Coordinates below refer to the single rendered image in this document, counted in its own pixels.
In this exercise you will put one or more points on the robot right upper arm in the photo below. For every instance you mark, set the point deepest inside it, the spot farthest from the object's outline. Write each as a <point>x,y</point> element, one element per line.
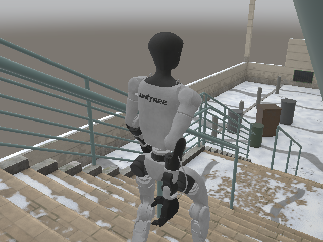
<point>190,101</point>

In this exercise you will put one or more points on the left robot thigh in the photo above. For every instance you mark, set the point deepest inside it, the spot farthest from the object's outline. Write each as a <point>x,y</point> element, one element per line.
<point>146,187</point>

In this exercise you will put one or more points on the robot left forearm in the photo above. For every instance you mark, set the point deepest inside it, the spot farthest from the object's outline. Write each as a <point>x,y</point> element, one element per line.
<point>137,134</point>

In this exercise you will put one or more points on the robot left upper arm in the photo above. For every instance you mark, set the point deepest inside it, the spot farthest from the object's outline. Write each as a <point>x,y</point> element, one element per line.
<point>132,116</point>

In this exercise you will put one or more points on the right robot hand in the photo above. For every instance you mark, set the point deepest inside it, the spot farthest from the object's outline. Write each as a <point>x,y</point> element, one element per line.
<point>169,209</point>

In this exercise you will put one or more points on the robot right shin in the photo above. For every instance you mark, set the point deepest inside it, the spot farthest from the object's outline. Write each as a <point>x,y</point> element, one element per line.
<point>199,229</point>

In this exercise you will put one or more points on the robot right forearm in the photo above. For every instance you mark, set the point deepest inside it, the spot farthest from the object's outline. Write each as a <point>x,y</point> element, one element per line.
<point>171,170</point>

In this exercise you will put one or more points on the left robot hand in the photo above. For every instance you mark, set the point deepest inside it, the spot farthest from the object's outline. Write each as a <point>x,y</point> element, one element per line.
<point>147,149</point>

